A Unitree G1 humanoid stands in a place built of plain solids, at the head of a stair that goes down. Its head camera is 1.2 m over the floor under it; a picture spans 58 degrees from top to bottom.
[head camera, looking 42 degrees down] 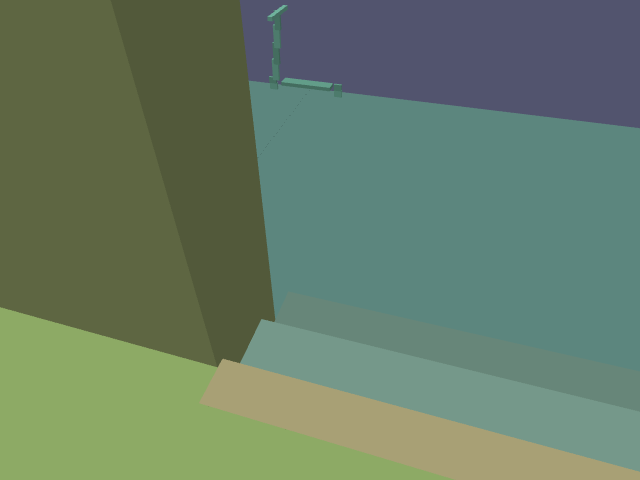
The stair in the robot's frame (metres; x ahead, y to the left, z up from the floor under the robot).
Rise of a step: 0.16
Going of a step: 0.29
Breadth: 1.56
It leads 16 degrees to the right of straight ahead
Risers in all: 3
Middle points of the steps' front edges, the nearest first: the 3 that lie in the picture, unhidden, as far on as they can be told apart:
0.55 -0.44 0.00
0.83 -0.52 -0.16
1.10 -0.60 -0.31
